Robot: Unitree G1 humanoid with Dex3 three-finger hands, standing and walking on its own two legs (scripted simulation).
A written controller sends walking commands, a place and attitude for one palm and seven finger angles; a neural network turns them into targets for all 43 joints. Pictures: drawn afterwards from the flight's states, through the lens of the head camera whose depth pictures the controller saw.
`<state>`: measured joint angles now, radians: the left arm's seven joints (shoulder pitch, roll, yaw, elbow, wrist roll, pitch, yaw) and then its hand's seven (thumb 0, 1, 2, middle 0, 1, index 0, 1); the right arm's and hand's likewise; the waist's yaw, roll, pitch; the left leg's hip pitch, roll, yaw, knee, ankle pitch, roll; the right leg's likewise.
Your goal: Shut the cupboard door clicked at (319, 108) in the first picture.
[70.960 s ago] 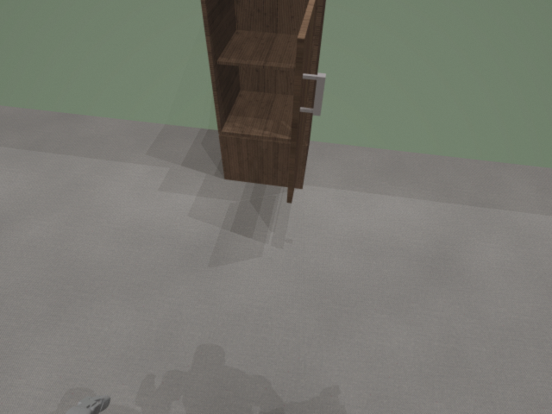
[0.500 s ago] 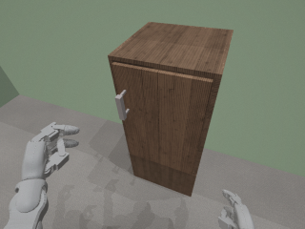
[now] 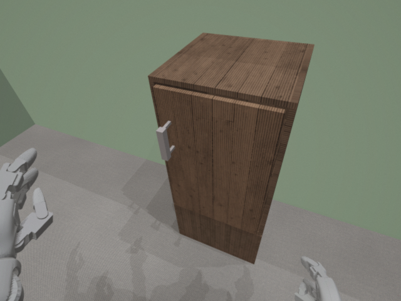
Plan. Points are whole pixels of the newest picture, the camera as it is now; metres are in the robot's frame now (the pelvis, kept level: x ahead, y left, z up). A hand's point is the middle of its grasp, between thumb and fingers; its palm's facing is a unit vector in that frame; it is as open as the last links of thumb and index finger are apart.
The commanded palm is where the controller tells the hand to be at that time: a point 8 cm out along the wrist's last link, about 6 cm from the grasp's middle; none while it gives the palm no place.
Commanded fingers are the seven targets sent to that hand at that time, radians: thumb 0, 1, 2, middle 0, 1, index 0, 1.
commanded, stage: draw the hand back to the body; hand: left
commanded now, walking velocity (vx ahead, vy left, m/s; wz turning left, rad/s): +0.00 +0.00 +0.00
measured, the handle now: (167, 140) +0.59 +0.19 -0.03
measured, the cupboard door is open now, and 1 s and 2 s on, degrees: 0 0 0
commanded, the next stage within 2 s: step back with the hand held close in 0.10 s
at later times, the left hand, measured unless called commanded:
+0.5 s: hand (46, 217) +0.19 +0.27 +0.15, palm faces +0.37 -0.78 -0.50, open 7.4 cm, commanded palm +0.13 +0.31 +0.18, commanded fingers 0.00 0.90 0.90 -0.20 -0.30 -0.20 -0.30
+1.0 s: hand out of the picture +0.10 +0.29 +0.16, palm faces +0.47 -0.74 -0.49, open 7.4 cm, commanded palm +0.04 +0.32 +0.18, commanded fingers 0.00 0.90 0.90 -0.20 -0.30 -0.20 -0.30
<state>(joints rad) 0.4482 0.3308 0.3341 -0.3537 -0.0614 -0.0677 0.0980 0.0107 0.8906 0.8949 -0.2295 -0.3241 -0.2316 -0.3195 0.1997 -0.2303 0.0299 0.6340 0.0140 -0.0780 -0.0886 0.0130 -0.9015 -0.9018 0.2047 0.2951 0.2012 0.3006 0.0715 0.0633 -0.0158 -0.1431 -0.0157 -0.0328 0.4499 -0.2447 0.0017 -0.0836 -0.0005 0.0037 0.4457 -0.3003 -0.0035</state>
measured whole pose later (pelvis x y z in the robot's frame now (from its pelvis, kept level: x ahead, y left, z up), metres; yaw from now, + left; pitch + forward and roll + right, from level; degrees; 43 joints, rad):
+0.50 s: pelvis -0.01 +0.01 +0.00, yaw +0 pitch +0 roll +0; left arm 0.55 0.39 0.37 -0.40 -0.06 -0.14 0.10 0.01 0.89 0.89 -0.21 -0.30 -0.22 -0.30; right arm 0.19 -0.26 -0.02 0.59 0.02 0.02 -0.09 0.01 -0.90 -0.90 0.20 0.30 0.20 0.30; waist 0.02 0.07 -0.01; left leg -0.25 -0.02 -0.02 0.47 -0.23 0.01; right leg -0.18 0.00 0.01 0.44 -0.27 0.01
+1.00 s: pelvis -0.09 +0.02 -0.01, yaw +2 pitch -1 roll -2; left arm 0.52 0.42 0.44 -0.45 -0.02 -0.23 0.15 0.01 0.89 0.89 -0.22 -0.30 -0.22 -0.30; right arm 0.24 -0.22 0.01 0.57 0.01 -0.04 -0.10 0.01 -0.90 -0.90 0.21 0.30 0.20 0.30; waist 0.00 0.02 0.00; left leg -0.42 -0.01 -0.03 0.60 -0.18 0.04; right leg -0.33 0.02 0.01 0.56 -0.22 0.02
